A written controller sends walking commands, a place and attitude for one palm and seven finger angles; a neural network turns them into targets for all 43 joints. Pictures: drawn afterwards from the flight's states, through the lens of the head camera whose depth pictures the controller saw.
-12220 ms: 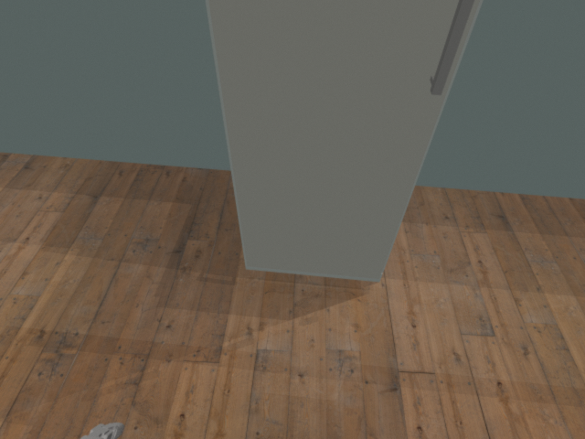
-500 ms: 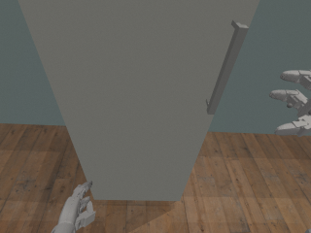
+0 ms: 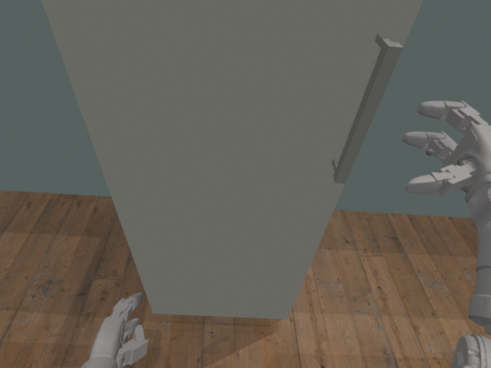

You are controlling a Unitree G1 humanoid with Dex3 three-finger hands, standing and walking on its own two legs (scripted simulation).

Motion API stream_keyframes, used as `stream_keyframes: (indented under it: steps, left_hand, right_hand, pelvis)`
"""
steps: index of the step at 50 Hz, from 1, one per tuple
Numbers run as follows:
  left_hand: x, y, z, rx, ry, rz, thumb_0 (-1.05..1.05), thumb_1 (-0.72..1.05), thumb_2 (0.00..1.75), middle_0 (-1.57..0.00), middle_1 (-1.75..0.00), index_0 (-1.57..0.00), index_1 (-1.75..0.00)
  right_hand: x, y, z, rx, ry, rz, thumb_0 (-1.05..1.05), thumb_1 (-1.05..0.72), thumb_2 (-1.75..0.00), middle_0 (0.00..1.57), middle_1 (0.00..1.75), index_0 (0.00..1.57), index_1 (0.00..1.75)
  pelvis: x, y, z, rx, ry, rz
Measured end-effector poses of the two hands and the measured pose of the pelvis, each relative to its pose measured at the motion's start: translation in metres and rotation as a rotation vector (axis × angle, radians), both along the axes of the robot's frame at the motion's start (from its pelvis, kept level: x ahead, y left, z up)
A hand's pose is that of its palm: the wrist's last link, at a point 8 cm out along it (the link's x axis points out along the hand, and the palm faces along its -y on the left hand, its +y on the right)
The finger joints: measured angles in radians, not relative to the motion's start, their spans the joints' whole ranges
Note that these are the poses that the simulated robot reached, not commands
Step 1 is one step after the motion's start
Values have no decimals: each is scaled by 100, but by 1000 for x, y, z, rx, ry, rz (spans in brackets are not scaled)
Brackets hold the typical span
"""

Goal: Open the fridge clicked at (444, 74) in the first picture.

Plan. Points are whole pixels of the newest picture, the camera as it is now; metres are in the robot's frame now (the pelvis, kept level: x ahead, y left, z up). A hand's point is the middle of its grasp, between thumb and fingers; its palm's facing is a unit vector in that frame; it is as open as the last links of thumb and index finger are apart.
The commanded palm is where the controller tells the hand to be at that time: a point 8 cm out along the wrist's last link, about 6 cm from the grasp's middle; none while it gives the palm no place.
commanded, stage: move the hooked fingers beside the handle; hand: right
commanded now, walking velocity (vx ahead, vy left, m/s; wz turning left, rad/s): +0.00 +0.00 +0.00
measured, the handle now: (358, 117) +0.46 -0.15 +0.23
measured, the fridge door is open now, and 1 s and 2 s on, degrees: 0 0 0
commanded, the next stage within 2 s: feel for the door with the fingertips in 1.14 s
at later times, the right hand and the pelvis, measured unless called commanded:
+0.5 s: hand (404, 137) +0.40 -0.21 +0.23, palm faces +0.03 +1.00 -0.03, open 13.9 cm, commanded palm +0.37 -0.26 +0.24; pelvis +0.00 +0.00 +0.00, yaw +1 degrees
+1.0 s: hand (408, 142) +0.39 -0.21 +0.23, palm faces +0.03 +1.00 -0.03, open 14.0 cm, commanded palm +0.36 -0.26 +0.24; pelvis +0.00 +0.00 +0.00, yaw +0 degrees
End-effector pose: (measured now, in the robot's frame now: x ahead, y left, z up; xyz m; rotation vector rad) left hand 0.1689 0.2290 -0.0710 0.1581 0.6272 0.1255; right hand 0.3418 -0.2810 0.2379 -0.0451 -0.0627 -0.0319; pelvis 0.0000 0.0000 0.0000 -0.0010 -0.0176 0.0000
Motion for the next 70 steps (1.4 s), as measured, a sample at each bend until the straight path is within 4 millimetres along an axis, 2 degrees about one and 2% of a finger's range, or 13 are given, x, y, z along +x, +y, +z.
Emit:
stream_keyframes:
  steps: [8, 19, 25, 34, 43, 51, 56, 64, 70]
  left_hand:
    - [-11, 9, -4, 21, 42, 18, 2, 90, 90, -20, -30, -20, -30]
    - [-27, 15, -10, 29, 86, 49, 2, 90, 90, -20, -30, -20, -30]
    - [-38, 17, -12, 19, 105, 78, 2, 90, 90, -20, -30, -20, -30]
    - [-43, 21, -15, 16, 123, 85, 2, 90, 90, -20, -30, -20, -30]
    - [-20, 15, -7, 21, 73, 48, 2, 90, 90, -20, -30, -20, -30]
    - [-7, 6, 0, 15, 39, 23, 2, 90, 90, -20, -30, -20, -30]
    - [-10, 5, 0, 5, 46, 30, 2, 90, 90, -20, -30, -20, -30]
    - [-29, 13, -8, 24, 104, 59, 2, 90, 90, -20, -30, -20, -30]
    - [-36, 15, -13, 36, 134, 60, 2, 90, 90, -20, -30, -20, -30]
  right_hand:
    - [6, -4, -4, 4, 25, -23, -1, 50, -30, 30, 120, 31, 120]
    - [30, 19, -3, 20, 33, 20, -1, 50, -30, 30, 120, 30, 120]
    - [39, 20, -5, 16, 30, 2, -1, 50, -30, 30, 120, 31, 120]
    - [30, 15, -4, 8, 7, 4, -1, 50, -30, 30, 120, 30, 120]
    - [17, 16, -4, 11, -2, 3, -1, 50, -30, 30, 120, 30, 120]
    - [24, 22, -2, 15, 28, 7, -1, 50, -30, 30, 120, 30, 120]
    - [26, 19, 1, 24, 11, 5, -1, 50, -30, 30, 120, 31, 120]
    - [27, 4, -7, 7, 44, -19, -1, 50, -30, 30, 120, 30, 120]
    - [27, 23, -1, 21, -12, 45, -1, 50, -30, 29, 120, 30, 120]
  pelvis:
    - [-2, 2, 0, 2, 0, -5]
    - [-4, 2, 1, 2, 9, -3]
    - [-3, 2, 1, 0, 14, 13]
    - [1, 2, 2, 1, 11, 18]
    - [-1, 2, 1, 2, 2, 6]
    - [-3, 2, 2, 3, 3, -1]
    - [-2, 2, 2, 2, 4, 7]
    - [-2, 1, 2, 5, 8, 7]
    - [-2, -2, 2, 6, 5, 3]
